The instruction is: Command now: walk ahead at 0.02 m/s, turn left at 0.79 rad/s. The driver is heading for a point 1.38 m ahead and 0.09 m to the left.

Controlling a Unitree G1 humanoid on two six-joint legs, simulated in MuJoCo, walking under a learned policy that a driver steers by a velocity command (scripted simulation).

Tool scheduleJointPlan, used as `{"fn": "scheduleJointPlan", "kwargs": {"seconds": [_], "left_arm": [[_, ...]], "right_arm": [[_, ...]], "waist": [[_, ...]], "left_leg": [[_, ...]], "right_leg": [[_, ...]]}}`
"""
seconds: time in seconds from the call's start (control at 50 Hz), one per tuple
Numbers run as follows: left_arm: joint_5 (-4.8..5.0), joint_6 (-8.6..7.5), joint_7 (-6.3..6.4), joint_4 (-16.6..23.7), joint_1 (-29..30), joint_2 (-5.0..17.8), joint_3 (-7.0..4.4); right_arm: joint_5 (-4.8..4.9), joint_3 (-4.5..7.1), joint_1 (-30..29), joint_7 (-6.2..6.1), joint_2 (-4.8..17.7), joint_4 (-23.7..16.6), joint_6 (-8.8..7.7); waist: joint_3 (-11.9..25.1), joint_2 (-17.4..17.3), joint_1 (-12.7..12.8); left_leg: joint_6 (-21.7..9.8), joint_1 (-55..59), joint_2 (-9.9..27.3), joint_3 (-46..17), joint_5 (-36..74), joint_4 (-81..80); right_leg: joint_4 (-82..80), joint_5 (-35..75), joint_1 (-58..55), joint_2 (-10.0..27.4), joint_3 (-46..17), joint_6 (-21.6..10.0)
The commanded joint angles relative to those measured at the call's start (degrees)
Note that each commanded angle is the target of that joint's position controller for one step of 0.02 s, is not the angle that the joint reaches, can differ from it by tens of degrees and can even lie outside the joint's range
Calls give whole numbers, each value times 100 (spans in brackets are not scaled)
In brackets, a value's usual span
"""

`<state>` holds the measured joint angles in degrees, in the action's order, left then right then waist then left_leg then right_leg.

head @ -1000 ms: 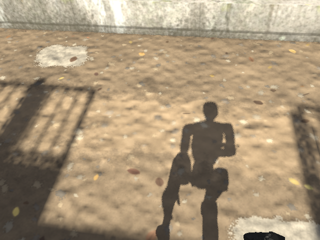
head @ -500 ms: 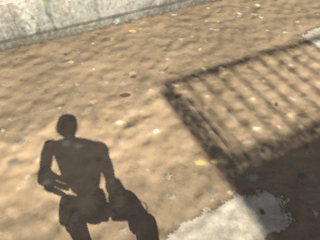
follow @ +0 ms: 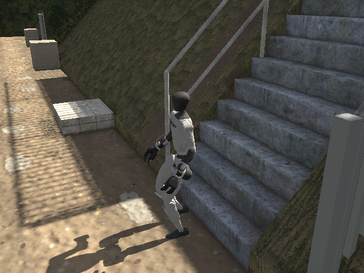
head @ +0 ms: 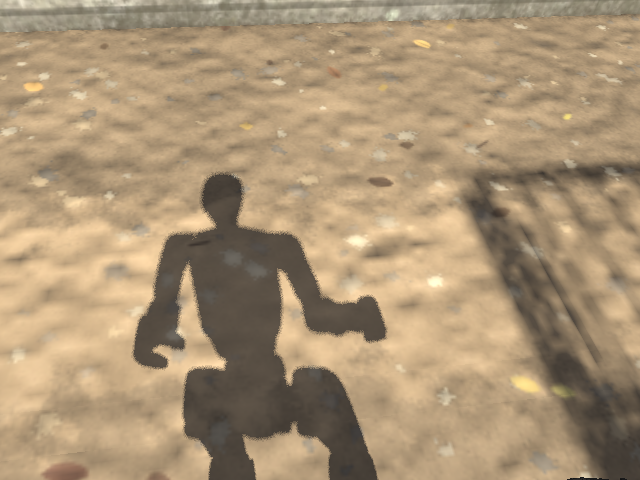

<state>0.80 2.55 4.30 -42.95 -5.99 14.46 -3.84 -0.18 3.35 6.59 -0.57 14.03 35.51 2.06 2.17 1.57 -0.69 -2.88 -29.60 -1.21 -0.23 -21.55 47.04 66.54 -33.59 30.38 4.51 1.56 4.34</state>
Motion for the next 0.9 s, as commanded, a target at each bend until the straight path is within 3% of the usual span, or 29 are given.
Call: {"fn": "scheduleJointPlan", "kwargs": {"seconds": [0.02,0.04,0.06,0.08,0.12,0.16,0.24,0.32,0.36,0.38,0.4,0.42,0.44,0.46,0.5,0.52,0.54,0.56,0.62,0.66,0.68,0.7,0.72,0.74,0.76,0.78,0.8,0.84,0.9], "left_arm": [[-29,-211,19,946,1215,-11,26],[-148,-166,58,888,1011,119,-11],[-201,-122,44,882,828,268,-63],[-201,-85,-5,898,773,323,-93],[-194,-67,-118,970,828,173,-44],[-181,-84,-217,1067,964,40,11],[-137,-149,-261,1241,1387,99,22],[-115,-252,-280,1282,1538,321,-62],[-110,-359,-386,1141,1139,418,-81],[-115,-401,-459,1030,850,408,-87],[-215,-409,-511,975,663,423,-85],[-350,-380,-530,975,575,653,-123],[-435,-378,-567,776,465,160,25],[-318,-398,-616,797,674,-133,148],[-48,-300,-619,890,1012,251,42],[16,-278,-581,927,927,542,-53],[42,-284,-562,999,814,883,-158],[53,-300,-558,1084,733,1008,-213],[119,-318,-583,1206,570,947,-243],[160,-271,-584,1269,429,828,-225],[184,-243,-594,1299,406,751,-206],[188,-211,-603,1350,360,670,-173],[150,-175,-602,1390,281,649,-162],[105,-128,-614,1382,165,801,-236],[115,-78,-620,1378,145,919,-287],[125,-20,-605,1407,141,836,-261],[115,23,-603,1459,227,697,-195],[122,74,-658,1564,405,510,-95],[150,95,-699,1549,271,611,-138]], "right_arm": [[-58,370,1002,-44,1174,-272,-154],[123,311,469,-128,1011,-428,-48],[201,282,2,-191,954,-595,83],[174,291,-249,-217,1000,-713,165],[224,308,-250,-278,1019,-748,239],[279,328,-76,-322,1035,-657,257],[302,409,162,-353,1175,-589,267],[300,422,308,-273,1214,-607,227],[280,353,221,-251,1088,-610,203],[254,283,72,-232,942,-628,170],[141,175,310,-216,605,-560,107],[2,69,966,-169,293,-430,35],[7,84,1035,-125,393,-348,17],[-19,157,896,-100,678,-254,33],[-96,166,495,-34,564,-217,5],[-119,194,323,10,610,-278,-16],[-70,246,205,39,728,-359,-32],[-54,283,290,39,787,-345,-55],[-26,353,472,-15,734,-270,-91],[-27,386,492,-30,706,-247,-82],[-41,403,537,-38,714,-228,-62],[-56,431,633,-49,789,-191,-54],[-63,438,669,-77,833,-185,-78],[-6,416,543,-131,810,-233,-106],[38,396,493,-175,798,-298,-117],[86,386,312,-193,811,-301,-115],[119,410,201,-200,891,-263,-98],[121,473,251,-217,1078,-183,-24],[154,511,171,-208,1206,-155,-38]], "waist": [[699,-1106,-485],[603,-958,-214],[680,-822,45],[644,-564,171],[800,-287,193],[849,-374,155],[758,-787,-39],[677,-1193,-184],[812,-1286,-74],[820,-1145,130],[989,-793,60],[1350,632,-227],[1402,1456,-272],[998,1129,-308],[533,688,-350],[409,623,-285],[291,504,-233],[329,296,-200],[611,210,-195],[746,-155,-165],[786,-510,-166],[802,-956,-179],[740,-1374,-163],[556,-1360,-60],[364,-859,-59],[133,-612,54],[-49,-596,70],[-80,-816,-40],[113,-1091,-12]], "left_leg": [[-1642,3552,1770,-3649,3882,-2136],[-1377,3097,1549,-3121,4198,-1969],[-1157,2638,1274,-2697,4116,-1931],[-968,2134,1023,-2396,4071,-1915],[-830,1798,786,-2133,4103,-1822],[-766,1692,586,-2133,3760,-1743],[-744,1640,552,-2762,2640,-1805],[-846,2064,539,-3439,2916,-1636],[-751,2184,538,-3274,3207,-1485],[-592,1764,350,-3018,3110,-1362],[-353,1191,72,-2761,2460,-1186],[124,571,-645,-2139,268,-267],[459,565,-501,-1989,-1205,-184],[663,779,-84,-1678,-1150,-408],[631,1690,-148,-1192,211,-1682],[560,1916,-192,-1070,584,-1751],[449,1931,-226,-921,829,-1551],[325,1846,-196,-831,955,-1363],[178,1921,-91,-777,1435,-1116],[62,2220,130,-888,2375,-1134],[-131,2551,418,-1096,3170,-1257],[-494,2948,952,-1513,4116,-1460],[-993,3202,1732,-2121,5052,-1711],[-1402,3207,2359,-2468,5477,-1794],[-1471,3118,2495,-2377,5464,-1810],[-1254,2977,2366,-2033,5191,-1820],[-994,2893,2131,-1640,5008,-1835],[-710,2725,1818,-948,4861,-1880],[-380,2204,1548,-87,4448,-1778]], "right_leg": [[2020,22,3460,-571,-1048,-92],[1812,492,3156,-510,-1038,-71],[1489,904,2601,-470,-998,-42],[1156,1324,2097,-508,-884,-14],[428,1874,1548,-612,-769,3],[-407,2210,1197,-672,-796,31],[-1524,2258,778,-794,-943,59],[-2342,1732,491,-904,-1127,-65],[-3055,1881,-145,-754,-964,-283],[-3870,2797,-1085,-650,-855,-442],[-4138,4010,-2253,-262,-1193,-691],[-3946,5748,-3185,676,-2245,-1437],[-4339,5502,-2878,1231,-3338,-2252],[-4438,4786,-2493,1041,-3253,-2189],[-4263,4005,-1740,91,-2352,-1486],[-4221,3762,-1559,-103,-2248,-1299],[-4143,3799,-1433,-184,-2277,-1239],[-4082,3781,-1429,-223,-2270,-1237],[-3610,4175,-1397,-371,-2315,-1343],[-3132,4177,-1001,-601,-2163,-1264],[-2716,3764,-529,-832,-1870,-1092],[-2203,2931,93,-1097,-1493,-860],[-1600,1145,679,-1224,-1176,-643],[-587,-247,1124,-1039,-982,-467],[140,-325,1430,-793,-901,-346],[140,-85,1587,-551,-843,-265],[-150,283,1657,-403,-721,-224],[-668,767,1316,-358,-360,-239],[-1799,1123,88,-542,150,-463]]}}
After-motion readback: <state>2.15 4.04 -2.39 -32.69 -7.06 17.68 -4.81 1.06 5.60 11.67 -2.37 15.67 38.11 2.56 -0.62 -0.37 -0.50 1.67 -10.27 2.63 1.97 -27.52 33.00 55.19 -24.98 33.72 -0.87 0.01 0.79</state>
